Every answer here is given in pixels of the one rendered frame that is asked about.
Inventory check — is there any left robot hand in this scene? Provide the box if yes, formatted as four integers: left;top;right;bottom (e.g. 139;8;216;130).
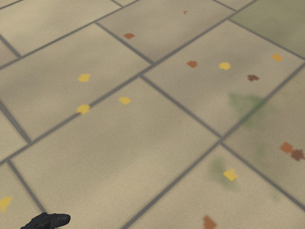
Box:
20;212;71;229

